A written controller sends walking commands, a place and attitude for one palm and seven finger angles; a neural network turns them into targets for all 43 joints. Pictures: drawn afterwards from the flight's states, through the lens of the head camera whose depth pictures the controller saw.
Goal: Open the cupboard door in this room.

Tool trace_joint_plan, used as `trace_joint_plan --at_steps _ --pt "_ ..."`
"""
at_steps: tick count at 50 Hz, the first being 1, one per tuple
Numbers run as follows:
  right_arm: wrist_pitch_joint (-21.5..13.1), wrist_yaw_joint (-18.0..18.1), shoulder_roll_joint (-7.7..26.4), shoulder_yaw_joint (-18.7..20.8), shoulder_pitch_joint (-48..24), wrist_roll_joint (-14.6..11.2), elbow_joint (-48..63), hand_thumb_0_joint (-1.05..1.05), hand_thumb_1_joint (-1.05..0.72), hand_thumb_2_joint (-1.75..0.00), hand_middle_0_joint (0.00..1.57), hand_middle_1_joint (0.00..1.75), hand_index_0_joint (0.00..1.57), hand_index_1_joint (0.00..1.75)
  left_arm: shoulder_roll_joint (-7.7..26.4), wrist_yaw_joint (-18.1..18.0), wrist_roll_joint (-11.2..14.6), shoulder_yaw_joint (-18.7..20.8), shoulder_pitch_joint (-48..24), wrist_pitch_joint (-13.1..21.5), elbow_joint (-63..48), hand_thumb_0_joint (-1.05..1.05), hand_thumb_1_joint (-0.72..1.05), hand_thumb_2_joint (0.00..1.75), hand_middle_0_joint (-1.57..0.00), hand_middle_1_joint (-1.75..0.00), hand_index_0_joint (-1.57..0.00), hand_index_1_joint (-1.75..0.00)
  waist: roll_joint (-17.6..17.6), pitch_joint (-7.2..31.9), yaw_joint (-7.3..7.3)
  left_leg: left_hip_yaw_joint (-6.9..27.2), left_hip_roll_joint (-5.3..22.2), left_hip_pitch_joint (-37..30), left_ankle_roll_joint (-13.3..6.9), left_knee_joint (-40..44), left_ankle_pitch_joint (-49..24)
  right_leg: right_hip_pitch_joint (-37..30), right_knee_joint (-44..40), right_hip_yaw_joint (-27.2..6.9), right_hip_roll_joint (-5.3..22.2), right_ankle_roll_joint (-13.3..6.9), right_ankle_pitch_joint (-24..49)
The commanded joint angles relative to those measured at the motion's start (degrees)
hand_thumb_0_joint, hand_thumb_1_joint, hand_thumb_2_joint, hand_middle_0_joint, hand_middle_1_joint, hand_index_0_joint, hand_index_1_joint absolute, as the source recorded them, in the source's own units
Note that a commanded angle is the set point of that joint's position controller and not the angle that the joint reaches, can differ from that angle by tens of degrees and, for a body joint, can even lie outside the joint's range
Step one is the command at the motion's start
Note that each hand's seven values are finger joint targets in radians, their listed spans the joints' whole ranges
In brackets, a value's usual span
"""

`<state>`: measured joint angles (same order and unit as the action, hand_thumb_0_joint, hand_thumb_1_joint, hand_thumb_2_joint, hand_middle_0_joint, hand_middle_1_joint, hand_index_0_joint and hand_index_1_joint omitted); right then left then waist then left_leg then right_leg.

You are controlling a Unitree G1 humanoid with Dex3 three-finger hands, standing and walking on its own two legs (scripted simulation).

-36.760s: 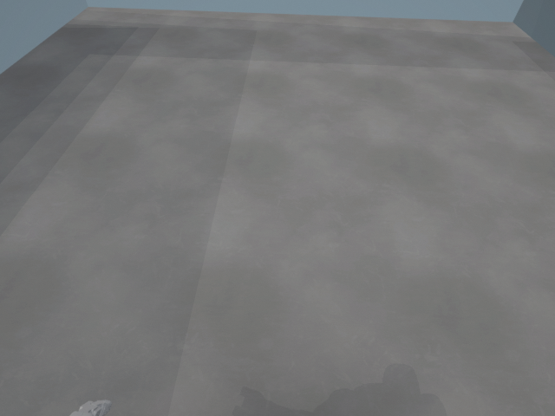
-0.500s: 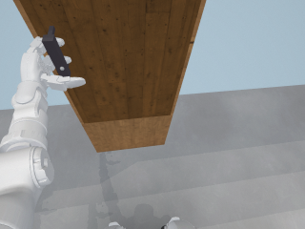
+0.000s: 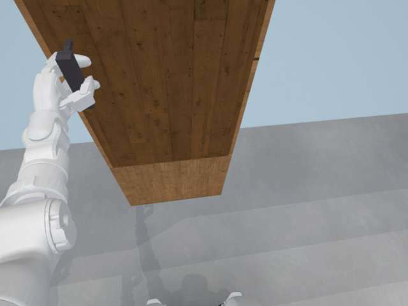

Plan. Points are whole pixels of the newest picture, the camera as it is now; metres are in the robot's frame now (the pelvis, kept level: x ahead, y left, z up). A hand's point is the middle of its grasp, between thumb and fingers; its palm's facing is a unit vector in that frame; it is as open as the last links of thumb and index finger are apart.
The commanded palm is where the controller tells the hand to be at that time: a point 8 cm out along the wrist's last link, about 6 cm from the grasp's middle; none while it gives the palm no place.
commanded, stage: pull the door open along its arc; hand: left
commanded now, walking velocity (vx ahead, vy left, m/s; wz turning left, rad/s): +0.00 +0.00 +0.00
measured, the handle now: (78, 75) +0.55 +0.22 +0.12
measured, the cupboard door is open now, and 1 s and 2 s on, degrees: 0 40 37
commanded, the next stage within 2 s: open thumb and fingers to let go in 1.04 s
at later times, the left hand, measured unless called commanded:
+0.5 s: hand (91, 121) +0.43 +0.17 +0.11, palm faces +0.03 -1.00 +0.00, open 6.2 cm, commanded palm +0.37 +0.22 +0.11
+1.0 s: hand (161, 192) +0.29 +0.05 +0.12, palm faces +0.35 -0.94 -0.01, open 6.3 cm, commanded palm +0.21 +0.09 +0.11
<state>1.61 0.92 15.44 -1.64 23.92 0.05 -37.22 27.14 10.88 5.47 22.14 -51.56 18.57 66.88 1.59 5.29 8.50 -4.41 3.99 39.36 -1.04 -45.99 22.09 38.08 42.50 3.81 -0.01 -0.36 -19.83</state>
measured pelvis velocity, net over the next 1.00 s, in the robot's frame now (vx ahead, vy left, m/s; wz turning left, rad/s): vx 0.01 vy -0.03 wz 0.05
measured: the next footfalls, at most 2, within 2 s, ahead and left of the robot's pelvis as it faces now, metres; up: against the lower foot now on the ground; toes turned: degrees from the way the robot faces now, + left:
none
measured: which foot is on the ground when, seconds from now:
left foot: down 0.00-1.00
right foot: down 0.00-1.00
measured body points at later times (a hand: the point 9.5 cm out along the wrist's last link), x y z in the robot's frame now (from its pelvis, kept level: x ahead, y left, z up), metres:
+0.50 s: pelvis +0.01 +0.00 +0.01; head +0.06 -0.01 +0.46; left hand +0.42 +0.23 +0.12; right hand +0.07 -0.26 -0.11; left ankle +0.00 +0.10 -0.71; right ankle +0.00 -0.12 -0.71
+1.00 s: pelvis +0.01 -0.03 +0.02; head -0.01 -0.05 +0.47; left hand +0.26 +0.10 +0.12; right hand +0.22 -0.22 -0.06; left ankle +0.00 +0.10 -0.71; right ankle +0.00 -0.12 -0.71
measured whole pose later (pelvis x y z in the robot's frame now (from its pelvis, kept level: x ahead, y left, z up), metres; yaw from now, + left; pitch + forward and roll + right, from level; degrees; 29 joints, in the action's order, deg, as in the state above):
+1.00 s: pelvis +0.01 -0.03 +0.02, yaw +3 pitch +0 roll +0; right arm 4.0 -0.9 8.7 -1.8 7.5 2.8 -32.1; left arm -4.3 -29.6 -2.2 -14.9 8.7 -3.8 -5.7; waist 2.7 4.0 -0.3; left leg -2.4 3.3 15.8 1.5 -35.0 19.3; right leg 15.0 34.4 5.9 -0.2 -2.4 -19.8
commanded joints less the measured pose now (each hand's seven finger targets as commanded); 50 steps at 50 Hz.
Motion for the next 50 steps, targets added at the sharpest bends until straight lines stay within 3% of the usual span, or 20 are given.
trace_joint_plan --at_steps 1,4,5,7,9,11,15,17,20,25,26,28,31,32,34,36,37,40,44,50 --pt "-0.74 1.15 10.15 3.48 7.35 -0.21 3.83 0.0 -0.9 -0.9 0.2 0.3 0.2 0.3 16.26 0.99 0.84 2.01 -26.24 3.19 -12.11 0.0 0.9 0.9 -0.4 -1.35 -0.4 -1.35 2.6 22.12 -0.19 4.61 -2.6 -14.27 -0.78 4.18 -19.15 -10.16 -3.64 -2.21 -2.44 -0.33 20.39" --pt "-0.77 1.3 10.01 3.47 7.31 -0.26 3.85 0.0 -0.9 -0.9 0.2 0.3 0.2 0.3 16.38 1.12 0.82 1.99 -26.7 3.13 -11.97 0.0 0.9 0.9 -0.4 -1.35 -0.4 -1.35 3.74 22.05 -0.01 4.6 -2.59 -14.63 -0.8 3.87 -19.81 -9.6 -3.62 -2.3 -2.35 -0.29 20.73" --pt "-0.85 1.17 9.84 3.39 7.21 -0.21 3.92 0.0 -0.9 -0.9 0.2 0.3 0.2 0.3 14.04 1.29 1.11 0.43 -26.89 2.89 -11.72 0.0 0.9 0.9 -0.4 -1.35 -0.4 -1.35 4.07 21.73 0.44 4.61 -2.69 -15.08 -0.77 3.93 -19.11 -8.69 -3.81 -2.23 -2.39 -0.25 19.99" --pt "-0.97 1.12 9.94 3.57 7.39 -0.18 4.34 0.0 -0.9 -0.9 0.2 0.3 0.2 0.3 13.93 1.33 1.62 1.21 -23.86 3.05 -12.05 0.0 0.9 0.9 -0.4 -1.35 -0.4 -1.35 2.0 23.23 -0.55 4.7 -2.64 -15.2 -0.87 3.97 -20.0 -10.36 -3.44 -1.95 -2.52 -0.46 20.64" --pt "-0.88 0.96 9.75 3.79 6.86 -0.28 4.79 0.0 -0.9 -0.9 0.2 0.3 0.2 0.3 14.03 1.51 1.88 1.61 -21.76 3.29 -14.89 0.0 0.9 0.9 -0.4 -1.35 -0.4 -1.35 4.71 25.9 -1.66 4.33 -2.59 -17.18 -0.6 3.77 -23.16 -11.3 -2.96 -2.04 -2.35 -0.46 23.14" --pt "-0.72 0.7 9.5 3.92 6.43 -0.35 5.32 0.0 -0.9 -0.9 0.2 0.3 0.2 0.3 13.0 1.66 2.48 1.57 -18.98 3.13 -17.14 0.0 0.9 0.9 -0.4 -1.35 -0.4 -1.35 4.17 26.3 -2.47 3.99 -2.59 -17.7 -0.57 3.8 -25.29 -12.86 -2.93 -1.97 -2.49 -0.47 25.33" --pt "-0.57 0.3 9.17 4.17 4.47 -0.92 7.14 0.0 -0.9 -0.9 0.2 0.3 0.2 0.3 10.78 1.85 4.16 1.27 -10.59 2.54 -23.33 0.0 0.9 0.9 -0.4 -1.35 -0.4 -1.35 3.41 25.68 -4.32 3.31 -2.59 -18.11 -0.66 4.86 -27.18 -16.0 -3.37 -1.91 -2.59 -0.6 27.88" --pt "-0.58 0.21 8.93 4.31 3.36 -1.19 8.17 0.0 -0.9 -0.9 0.2 0.3 0.2 0.3 9.66 1.6 5.05 1.24 -4.9 1.92 -26.93 0.0 0.9 0.9 -0.4 -1.35 -0.4 -1.35 1.19 25.09 -5.27 2.85 -2.74 -17.44 -0.98 5.45 -28.06 -18.92 -3.7 -1.94 -2.53 -0.66 29.84" --pt "-1.05 -0.14 8.04 4.43 0.74 -1.89 9.68 0.0 -0.9 -0.9 0.2 0.3 0.2 0.3 5.69 1.32 6.33 -0.72 5.09 0.43 -34.96 0.0 0.9 0.9 -0.4 -1.35 -0.4 -1.35 1.7 23.5 -6.94 2.15 -2.57 -18.77 -0.89 6.7 -30.19 -20.88 -4.36 -1.88 -2.21 -0.61 31.65" --pt "-2.54 -0.4 6.98 4.32 -3.73 -2.48 11.25 0.0 -0.9 -0.9 0.2 0.3 0.2 0.3 -1.09 -0.46 7.79 -4.69 16.84 -2.15 -47.57 0.0 0.9 0.9 -0.4 -1.35 -0.4 -1.35 0.84 19.25 -7.75 1.72 -2.56 -20.4 -0.73 8.86 -28.01 -21.79 -5.96 -1.37 -1.91 -0.44 30.16" --pt "-3.22 -0.55 5.55 4.18 -5.78 -2.31 11.45 0.0 -0.9 -0.9 0.2 0.3 0.2 0.3 -3.06 -6.86 10.24 -0.06 15.93 -3.27 -52.3 0.0 0.9 0.9 -0.4 -1.35 -0.4 -1.35 -1.32 18.37 -10.97 1.88 -2.98 -18.51 -0.19 9.55 -26.1 -22.41 -6.78 -0.4 -1.92 -0.36 27.97" --pt "-4.76 -1.31 4.77 3.9 -8.28 -1.89 11.01 0.0 -0.9 -0.9 0.2 0.3 0.2 0.3 -10.89 -16.17 8.14 -4.93 20.4 -5.84 -55.9 0.0 0.9 0.9 -0.4 -1.35 -0.4 -1.35 -0.52 14.11 -9.98 1.99 -2.94 -18.99 0.34 10.87 -22.75 -21.03 -7.78 0.18 -1.79 -0.3 23.51" --pt "-5.18 -2.05 4.13 3.87 -10.23 -0.34 10.48 0.0 -0.9 -0.9 0.2 0.3 0.2 0.3 -16.39 -25.99 3.05 -9.79 25.01 -8.08 -63.2 0.0 0.9 0.9 -0.4 -1.35 -0.4 -1.35 -2.08 14.69 -9.9 2.21 -2.7 -20.78 0.55 11.26 -23.57 -21.85 -7.63 0.3 -1.11 -0.34 22.99" --pt "-5.04 -2.14 3.88 3.94 -10.82 0.33 10.53 0.0 -0.9 -0.9 0.2 0.3 0.2 0.3 -17.82 -29.04 0.42 -12.23 24.8 -8.92 -65.88 0.0 0.9 0.9 -0.4 -1.35 -0.4 -1.35 -2.68 15.06 -9.54 2.25 -2.57 -21.69 0.39 11.09 -23.95 -22.08 -7.73 0.13 -0.88 -0.24 23.04" --pt "-4.44 -2.36 2.88 3.69 -13.06 1.11 11.15 0.0 -0.9 -0.9 0.2 0.3 0.2 0.3 -22.55 -34.64 -2.49 -16.11 28.95 -11.2 -70.35 0.0 0.9 0.9 -0.4 -1.35 -0.4 -1.35 -2.22 15.18 -10.26 2.27 -2.6 -22.56 0.68 11.74 -23.44 -23.32 -8.1 0.1 -0.35 -0.5 22.01" --pt "-3.59 -2.06 2.26 3.46 -14.97 1.75 11.58 0.0 -0.9 -0.9 0.2 0.3 0.2 0.3 -26.36 -38.57 -5.01 -20.23 30.99 -13.58 -73.65 0.0 0.9 0.9 -0.4 -1.35 -0.4 -1.35 -2.59 13.51 -9.88 2.38 -2.6 -23.17 0.7 12.07 -21.75 -23.48 -8.96 0.1 -0.02 -0.62 20.5" --pt "-3.1 -1.63 2.15 3.44 -15.56 2.04 11.34 0.0 -0.9 -0.9 0.2 0.3 0.2 0.3 -27.03 -40.45 -6.37 -21.6 32.07 -14.53 -73.86 0.0 0.9 0.9 -0.4 -1.35 -0.4 -1.35 -5.52 12.23 -9.2 2.78 -2.42 -23.38 0.49 12.2 -20.55 -23.75 -10.06 -0.12 0.15 -0.5 19.26" --pt "-1.92 -1.03 0.97 2.89 -18.16 2.63 12.06 0.0 -0.9 -0.9 0.2 0.3 0.2 0.3 -32.57 -42.91 -8.79 -28.37 36.04 -16.8 -79.12 0.0 0.9 0.9 -0.4 -1.35 -0.4 -1.35 -4.26 10.32 -8.99 2.65 -2.74 -24.87 0.5 12.76 -19.22 -24.33 -11.47 -0.38 0.66 -0.8 18.39" --pt "-0.53 -0.64 -0.27 2.78 -20.3 2.99 13.08 0.0 -0.9 -0.9 0.2 0.3 0.2 0.3 -34.31 -43.43 -10.4 -32.12 45.91 -17.86 -84.63 0.0 0.9 0.9 -0.4 -1.35 -0.4 -1.35 -5.72 9.22 -9.83 2.71 -2.91 -26.62 0.32 12.55 -20.58 -26.99 -13.02 -1.26 1.15 -1.05 21.56" --pt "1.18 -1.95 -1.62 1.94 -24.13 2.51 14.21 0.0 -0.9 -0.9 0.2 0.3 0.2 0.3 -37.42 -42.11 -7.9 -36.17 62.01 -19.43 -92.65 0.0 0.9 0.9 -0.4 -1.35 -0.4 -1.35 -3.11 6.03 -11.73 2.79 -3.26 -26.95 0.51 12.13 -21.32 -29.16 -13.97 -1.67 1.37 -1.37 25.47"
